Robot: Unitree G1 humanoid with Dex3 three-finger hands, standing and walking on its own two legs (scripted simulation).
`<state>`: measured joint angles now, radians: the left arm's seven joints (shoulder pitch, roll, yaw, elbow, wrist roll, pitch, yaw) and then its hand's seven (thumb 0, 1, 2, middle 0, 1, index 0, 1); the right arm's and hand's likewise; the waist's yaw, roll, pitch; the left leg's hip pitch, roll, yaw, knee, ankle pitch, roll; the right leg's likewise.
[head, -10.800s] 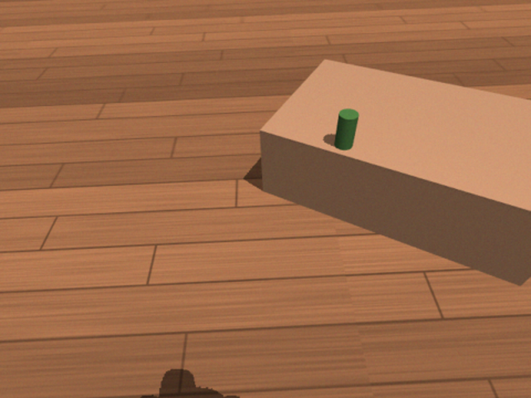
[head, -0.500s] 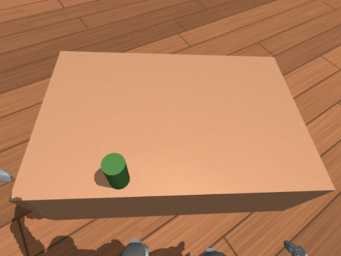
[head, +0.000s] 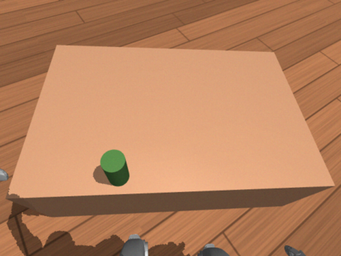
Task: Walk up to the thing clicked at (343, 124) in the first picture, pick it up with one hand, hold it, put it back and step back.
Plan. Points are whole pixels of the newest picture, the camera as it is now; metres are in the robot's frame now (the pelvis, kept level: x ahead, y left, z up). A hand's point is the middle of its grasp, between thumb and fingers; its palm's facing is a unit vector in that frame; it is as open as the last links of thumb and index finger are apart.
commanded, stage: go down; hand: left
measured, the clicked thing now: (116, 169) +0.41 +0.18 -0.24
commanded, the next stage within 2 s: none
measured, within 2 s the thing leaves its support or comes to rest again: neither
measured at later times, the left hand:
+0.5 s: hand out of the picture +0.35 +0.38 +0.03, palm faces +0.19 -0.98 -0.06, open 17.3 cm
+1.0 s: hand out of the picture +0.34 +0.39 +0.02, palm faces +0.19 -0.98 -0.05, open 17.4 cm
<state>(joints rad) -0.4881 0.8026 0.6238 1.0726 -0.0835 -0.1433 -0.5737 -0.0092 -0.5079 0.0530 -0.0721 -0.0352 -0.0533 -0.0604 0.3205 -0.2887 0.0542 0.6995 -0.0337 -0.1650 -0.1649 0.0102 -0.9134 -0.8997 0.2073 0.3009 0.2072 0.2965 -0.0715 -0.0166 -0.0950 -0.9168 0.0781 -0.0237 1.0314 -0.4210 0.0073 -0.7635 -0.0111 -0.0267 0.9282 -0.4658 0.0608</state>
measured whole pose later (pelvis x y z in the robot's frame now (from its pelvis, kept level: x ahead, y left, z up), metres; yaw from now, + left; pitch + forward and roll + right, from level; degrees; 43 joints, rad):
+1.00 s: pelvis +0.00 -0.01 -0.01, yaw +1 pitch +20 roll -5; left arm -0.45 0.79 0.69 1.04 -0.17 -0.25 -0.66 -0.01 -0.51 0.03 -0.07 -0.02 -0.06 -0.05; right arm 0.27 -0.29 0.05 0.73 -0.04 -0.17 -0.17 0.01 -0.93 -0.90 0.21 0.30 0.21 0.30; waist -0.06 -0.03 -0.09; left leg -1.00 0.07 -0.04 1.10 -0.45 0.00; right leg -0.85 -0.01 -0.04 1.01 -0.51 0.05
